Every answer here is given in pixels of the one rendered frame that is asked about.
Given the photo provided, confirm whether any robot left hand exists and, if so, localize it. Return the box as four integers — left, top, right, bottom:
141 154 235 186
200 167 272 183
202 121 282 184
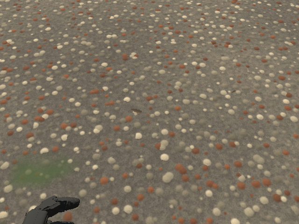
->
22 195 80 224

